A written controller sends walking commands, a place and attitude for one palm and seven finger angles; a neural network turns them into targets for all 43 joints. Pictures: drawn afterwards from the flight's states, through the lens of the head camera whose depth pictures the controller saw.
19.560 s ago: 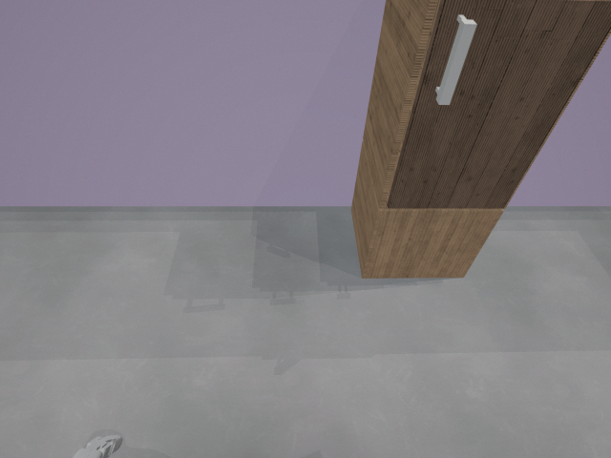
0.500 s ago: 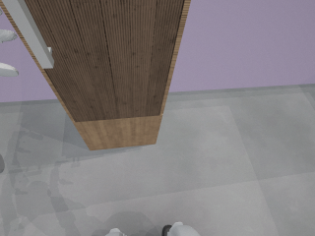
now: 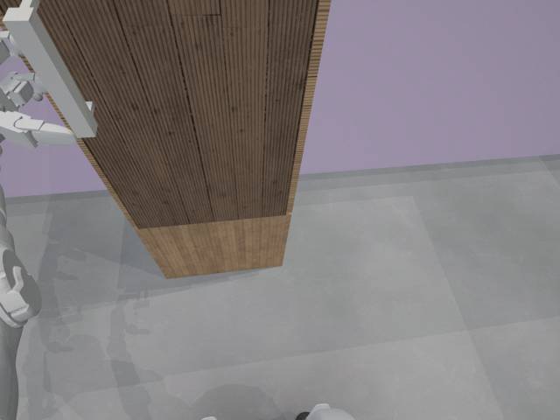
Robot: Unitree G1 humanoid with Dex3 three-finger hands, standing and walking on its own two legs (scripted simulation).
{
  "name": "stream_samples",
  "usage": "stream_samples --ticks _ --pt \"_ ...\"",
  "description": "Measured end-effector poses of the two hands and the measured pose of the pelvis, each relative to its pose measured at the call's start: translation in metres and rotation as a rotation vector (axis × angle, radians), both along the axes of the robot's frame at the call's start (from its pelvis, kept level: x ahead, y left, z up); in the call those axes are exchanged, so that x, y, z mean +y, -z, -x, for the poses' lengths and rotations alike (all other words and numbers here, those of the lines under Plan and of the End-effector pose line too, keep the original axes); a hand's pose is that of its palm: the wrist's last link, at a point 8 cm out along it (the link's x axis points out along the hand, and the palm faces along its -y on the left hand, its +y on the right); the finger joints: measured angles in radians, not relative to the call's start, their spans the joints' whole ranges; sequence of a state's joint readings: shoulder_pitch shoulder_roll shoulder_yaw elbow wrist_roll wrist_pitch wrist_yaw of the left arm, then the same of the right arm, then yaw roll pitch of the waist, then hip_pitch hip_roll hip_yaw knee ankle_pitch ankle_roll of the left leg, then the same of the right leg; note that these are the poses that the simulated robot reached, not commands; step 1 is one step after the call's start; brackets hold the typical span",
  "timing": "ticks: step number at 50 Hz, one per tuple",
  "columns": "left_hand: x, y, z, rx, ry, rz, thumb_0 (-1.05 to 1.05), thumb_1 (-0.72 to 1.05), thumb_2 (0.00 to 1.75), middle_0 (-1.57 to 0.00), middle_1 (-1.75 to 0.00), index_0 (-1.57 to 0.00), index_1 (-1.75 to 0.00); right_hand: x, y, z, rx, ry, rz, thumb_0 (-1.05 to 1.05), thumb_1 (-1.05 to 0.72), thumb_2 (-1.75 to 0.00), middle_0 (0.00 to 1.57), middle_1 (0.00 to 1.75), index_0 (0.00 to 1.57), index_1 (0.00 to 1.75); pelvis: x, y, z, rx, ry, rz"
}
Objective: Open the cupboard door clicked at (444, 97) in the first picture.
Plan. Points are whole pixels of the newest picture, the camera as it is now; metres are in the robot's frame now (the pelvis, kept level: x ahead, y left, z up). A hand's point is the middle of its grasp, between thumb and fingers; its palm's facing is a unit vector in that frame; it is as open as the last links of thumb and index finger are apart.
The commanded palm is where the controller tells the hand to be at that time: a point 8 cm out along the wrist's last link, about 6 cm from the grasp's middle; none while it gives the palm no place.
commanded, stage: slide the fingers in behind the handle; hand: left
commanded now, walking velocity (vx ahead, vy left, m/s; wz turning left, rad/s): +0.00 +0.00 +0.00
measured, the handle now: (62, 72) +0.55 +0.25 +0.16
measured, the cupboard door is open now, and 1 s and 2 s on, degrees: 0 0 0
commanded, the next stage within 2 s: close the thumb around the handle in 0.92 s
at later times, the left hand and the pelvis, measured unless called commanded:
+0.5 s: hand (64, 95) +0.50 +0.24 +0.16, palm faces +0.05 -1.00 +0.01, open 13.9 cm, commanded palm +0.48 +0.28 +0.15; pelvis +0.00 +0.00 +0.00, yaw +0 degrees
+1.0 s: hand (73, 92) +0.50 +0.23 +0.16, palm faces +0.06 -1.00 -0.01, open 13.8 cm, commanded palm +0.48 +0.28 +0.15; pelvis -0.01 +0.00 +0.00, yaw +0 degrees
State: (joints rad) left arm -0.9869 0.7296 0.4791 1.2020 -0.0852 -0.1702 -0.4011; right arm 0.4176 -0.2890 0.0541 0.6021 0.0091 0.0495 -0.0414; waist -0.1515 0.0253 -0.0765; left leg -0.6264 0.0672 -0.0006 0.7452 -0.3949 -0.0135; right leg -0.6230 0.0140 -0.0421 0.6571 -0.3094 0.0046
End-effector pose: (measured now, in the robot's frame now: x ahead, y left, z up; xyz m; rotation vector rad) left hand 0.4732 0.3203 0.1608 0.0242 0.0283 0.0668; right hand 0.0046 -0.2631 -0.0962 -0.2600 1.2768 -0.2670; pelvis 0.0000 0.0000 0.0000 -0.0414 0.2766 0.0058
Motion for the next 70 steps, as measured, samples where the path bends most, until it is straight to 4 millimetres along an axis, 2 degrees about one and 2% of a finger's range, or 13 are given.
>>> stream_samples --ticks 10,18,22,32,40,54,61,70 --pt "-0.010 0.003 -0.004 -0.007 0.011 0.026 -0.01 -0.50 0.30 -0.31 -1.21 -0.32 -1.22 -0.009 -0.003 0.013 0.030 0.015 0.025 0.01 -0.91 -0.90 0.20 0.30 0.20 0.30 -0.003 0.000 0.003 0.000 -0.003 -0.001" --pt "-0.015 0.001 -0.004 -0.007 0.017 0.004 -0.01 -0.50 0.30 -0.32 -1.21 -0.32 -1.22 -0.007 -0.004 0.020 0.038 0.020 0.023 0.01 -0.91 -0.90 0.20 0.30 0.20 0.30 -0.002 -0.001 0.004 -0.001 -0.002 0.000" --pt "-0.026 0.002 -0.005 -0.017 0.034 0.027 -0.01 -0.50 0.30 -0.31 -1.21 -0.31 -1.22 -0.003 -0.003 0.020 0.032 0.019 0.014 0.01 -0.91 -0.90 0.20 0.30 0.20 0.30 0.000 -0.001 0.004 -0.006 -0.003 0.000" --pt "-0.039 0.000 -0.004 -0.025 0.017 0.019 -0.01 -0.50 0.30 -0.31 -1.21 -0.30 -1.21 0.008 0.003 0.013 -0.013 0.019 -0.021 0.01 -0.91 -0.90 0.20 0.30 0.20 0.30 0.003 -0.001 0.004 -0.021 0.004 -0.003" --pt "-0.039 -0.002 -0.004 -0.017 -0.001 -0.008 -0.01 -0.50 0.30 -0.31 -1.21 -0.32 -1.21 0.008 0.004 0.012 -0.027 0.013 -0.026 0.01 -0.91 -0.90 0.20 0.30 0.20 0.30 0.002 -0.001 0.006 -0.022 0.004 -0.007" --pt "-0.038 -0.001 -0.007 -0.017 0.006 0.006 -0.01 -0.49 0.30 -0.34 -1.22 -0.34 -1.23 -0.005 0.000 0.025 0.012 0.019 0.010 0.01 -0.91 -0.90 0.20 0.30 0.20 0.30 -0.002 0.000 0.010 -0.012 -0.001 -0.006" --pt "-0.040 0.001 -0.007 -0.012 0.009 0.010 -0.01 -0.32 0.37 -0.33 -1.23 -0.34 -1.24 -0.005 -0.001 0.031 0.025 0.025 0.010 0.01 -0.91 -0.90 0.20 0.30 0.20 0.30 -0.001 0.000 0.010 -0.011 0.002 -0.005" --pt "-0.040 0.001 -0.008 -0.015 0.002 -0.003 -0.01 0.10 0.55 -0.35 -1.27 -0.36 -1.28 0.000 0.001 0.029 0.019 0.029 -0.002 0.01 -0.91 -0.90 0.20 0.30 0.20 0.30 -0.001 -0.001 0.008 -0.009 0.005 -0.006"
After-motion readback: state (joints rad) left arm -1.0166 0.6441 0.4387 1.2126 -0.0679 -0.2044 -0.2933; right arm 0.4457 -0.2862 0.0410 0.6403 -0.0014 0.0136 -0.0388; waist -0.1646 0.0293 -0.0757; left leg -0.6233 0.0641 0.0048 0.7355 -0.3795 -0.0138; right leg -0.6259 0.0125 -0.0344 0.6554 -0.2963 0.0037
